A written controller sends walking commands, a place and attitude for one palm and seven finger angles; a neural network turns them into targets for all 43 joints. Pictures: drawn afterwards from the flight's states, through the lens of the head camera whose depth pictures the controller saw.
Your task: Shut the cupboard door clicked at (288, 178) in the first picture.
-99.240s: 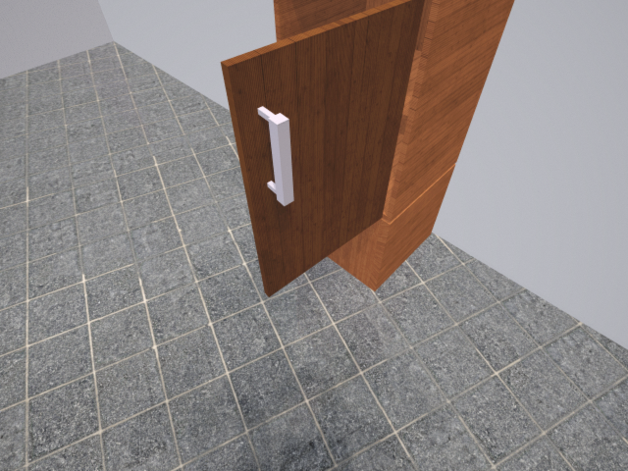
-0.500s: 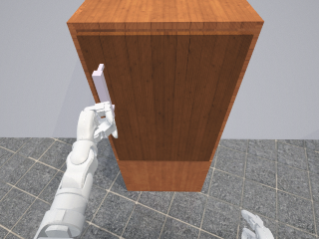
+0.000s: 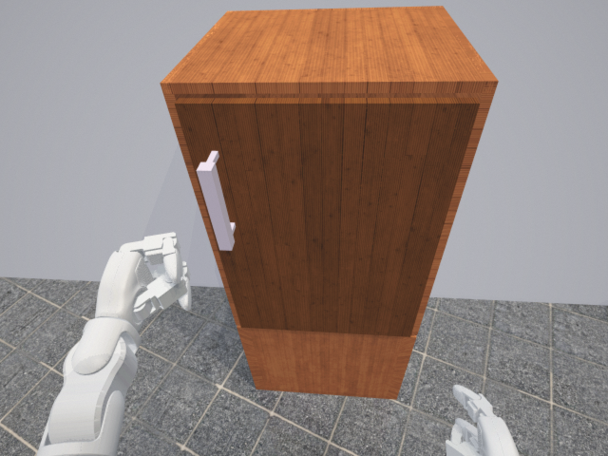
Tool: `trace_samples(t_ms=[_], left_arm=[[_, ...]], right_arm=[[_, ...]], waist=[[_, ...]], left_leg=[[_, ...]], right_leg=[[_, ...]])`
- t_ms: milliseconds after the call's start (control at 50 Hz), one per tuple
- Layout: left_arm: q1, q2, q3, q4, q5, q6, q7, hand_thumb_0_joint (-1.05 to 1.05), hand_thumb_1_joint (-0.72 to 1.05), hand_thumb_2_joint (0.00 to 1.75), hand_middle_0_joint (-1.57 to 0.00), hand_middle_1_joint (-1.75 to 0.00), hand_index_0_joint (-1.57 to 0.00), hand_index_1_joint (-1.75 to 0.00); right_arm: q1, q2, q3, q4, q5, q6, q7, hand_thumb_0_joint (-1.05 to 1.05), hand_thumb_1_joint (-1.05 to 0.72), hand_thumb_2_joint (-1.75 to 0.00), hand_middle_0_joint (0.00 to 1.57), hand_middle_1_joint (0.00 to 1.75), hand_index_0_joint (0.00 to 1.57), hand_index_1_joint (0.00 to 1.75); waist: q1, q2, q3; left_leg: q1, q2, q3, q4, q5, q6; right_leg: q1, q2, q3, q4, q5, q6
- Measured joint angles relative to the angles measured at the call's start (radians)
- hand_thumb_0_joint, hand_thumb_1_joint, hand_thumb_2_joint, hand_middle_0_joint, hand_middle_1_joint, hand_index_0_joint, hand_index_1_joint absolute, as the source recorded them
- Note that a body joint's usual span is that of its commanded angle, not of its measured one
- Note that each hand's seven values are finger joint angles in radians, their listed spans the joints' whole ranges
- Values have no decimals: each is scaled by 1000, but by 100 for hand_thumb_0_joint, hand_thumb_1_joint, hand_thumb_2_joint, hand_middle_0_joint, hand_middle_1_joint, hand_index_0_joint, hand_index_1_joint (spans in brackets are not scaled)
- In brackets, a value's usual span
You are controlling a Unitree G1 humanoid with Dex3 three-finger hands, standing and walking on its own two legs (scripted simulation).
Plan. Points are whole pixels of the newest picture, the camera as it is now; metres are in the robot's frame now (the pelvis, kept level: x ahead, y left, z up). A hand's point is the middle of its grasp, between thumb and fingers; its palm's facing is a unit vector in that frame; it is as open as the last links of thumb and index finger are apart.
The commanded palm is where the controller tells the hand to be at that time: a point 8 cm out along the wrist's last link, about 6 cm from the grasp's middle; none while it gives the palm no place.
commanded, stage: draw the hand back to the body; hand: left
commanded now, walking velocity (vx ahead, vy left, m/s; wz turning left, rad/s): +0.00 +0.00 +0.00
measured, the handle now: (220, 202) +0.48 +0.18 +0.10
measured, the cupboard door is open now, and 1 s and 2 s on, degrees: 0 0 0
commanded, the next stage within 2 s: step back with the hand held close in 1.12 s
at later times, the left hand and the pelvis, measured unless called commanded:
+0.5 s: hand (82, 320) +0.21 +0.25 +0.16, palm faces +0.36 -0.87 -0.33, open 4.3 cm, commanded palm +0.16 +0.29 +0.17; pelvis -0.02 +0.02 +0.01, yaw -1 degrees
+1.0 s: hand (32, 326) +0.20 +0.30 +0.16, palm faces +0.45 -0.81 -0.38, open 7.3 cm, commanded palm +0.15 +0.33 +0.19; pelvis +0.01 +0.03 +0.02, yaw +0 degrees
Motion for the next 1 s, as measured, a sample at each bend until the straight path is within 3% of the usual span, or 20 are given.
trace_samples(t_ms=[60, 160, 320, 480, 800, 1000], left_arm=[[11, 11, 15, -15, -15, 12, -21, 2, 90, 89, -128, -147, -127, -148], [49, 47, 3, -13, 88, -23, 102, 1, 90, 89, -120, -139, -120, -139], [181, 71, 12, -113, 145, -81, 199, 2, 89, 89, -101, -118, -101, -118], [240, 87, 71, -159, 157, -125, 220, 1, 89, 89, -80, -95, -80, -95], [414, 127, 199, -314, 159, -122, 225, 1, 89, 89, -37, -47, -36, -47], [381, 95, 167, -298, 167, -88, 232, 1, 89, 89, -23, -33, -23, -33]], right_arm=[[3, -4, 2, 11, 4, -11, -8, 1, -90, -90, 20, 30, 20, 30], [-19, -1, 0, 25, -15, -3, -22, 1, -90, -90, 20, 30, 20, 30], [-6, 3, -1, 60, -28, -11, -31, 1, -90, -90, 20, 30, 20, 30], [-18, 12, -5, 85, -32, -28, -24, 1, -90, -90, 20, 30, 20, 30], [-31, 14, -23, 68, -39, -45, -6, 1, -90, -90, 20, 30, 20, 30], [-35, 19, -20, 71, -44, -38, -4, 1, -90, -90, 20, 30, 21, 30]], waist=[[-1, 3, -2], [-16, 11, 39], [-2, 18, 75], [13, 25, 80], [44, 12, 64], [47, 5, 74]], left_leg=[[11, 0, -2, -7, 10, -1], [43, 2, -2, -52, 48, -1], [103, 1, 4, -132, 94, 7], [154, -8, 12, -179, 108, 18], [181, -23, 19, -191, 84, 35], [175, -34, 17, -201, 87, 42]], right_leg=[[11, 0, -2, -6, 9, 0], [42, 1, -1, -50, 46, 1], [103, -1, 7, -136, 97, 8], [153, -10, 16, -186, 115, 20], [188, -25, 25, -216, 102, 37], [180, -35, 22, -218, 99, 44]])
